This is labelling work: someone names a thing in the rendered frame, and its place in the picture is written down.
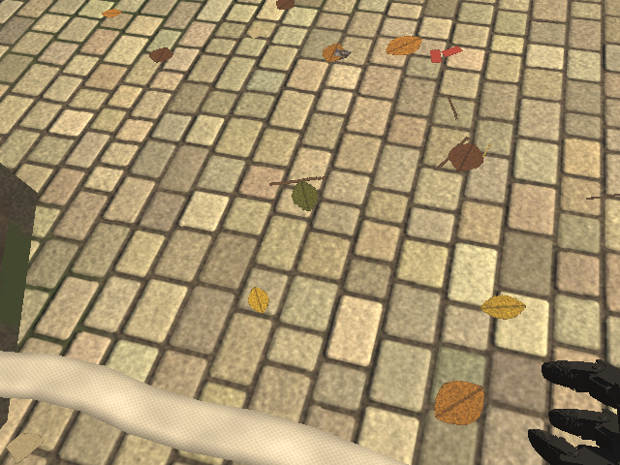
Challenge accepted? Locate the right robot hand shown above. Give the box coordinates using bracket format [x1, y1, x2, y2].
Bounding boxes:
[528, 359, 620, 465]

